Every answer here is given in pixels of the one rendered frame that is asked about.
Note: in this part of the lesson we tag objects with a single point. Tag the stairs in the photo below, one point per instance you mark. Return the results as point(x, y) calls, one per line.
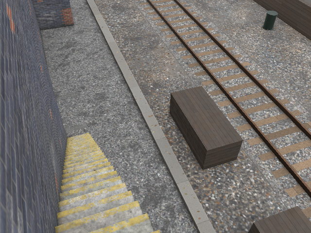
point(93, 198)

